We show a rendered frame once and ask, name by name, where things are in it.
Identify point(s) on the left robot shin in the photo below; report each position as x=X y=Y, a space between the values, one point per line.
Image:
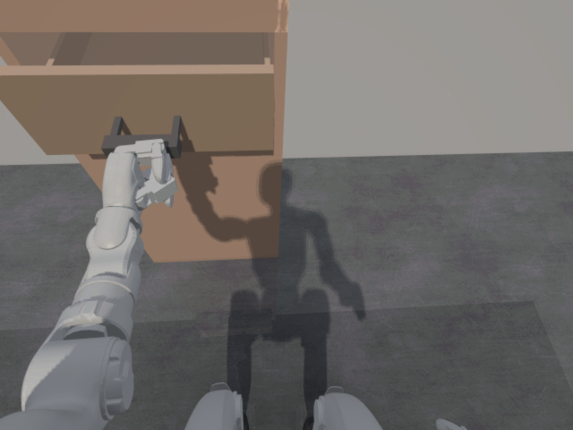
x=219 y=386

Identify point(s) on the handle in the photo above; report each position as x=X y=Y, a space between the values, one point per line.
x=172 y=141

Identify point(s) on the robot left upper arm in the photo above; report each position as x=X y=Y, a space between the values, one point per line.
x=76 y=385

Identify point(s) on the robot left forearm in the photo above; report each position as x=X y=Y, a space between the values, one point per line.
x=106 y=297

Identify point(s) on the left robot thigh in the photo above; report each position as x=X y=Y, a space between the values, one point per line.
x=218 y=410

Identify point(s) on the robot left hand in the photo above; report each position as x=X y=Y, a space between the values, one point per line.
x=123 y=176

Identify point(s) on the cabinet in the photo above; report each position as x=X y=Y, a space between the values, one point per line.
x=228 y=202

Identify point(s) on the drawer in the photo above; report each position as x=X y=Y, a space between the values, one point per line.
x=220 y=83

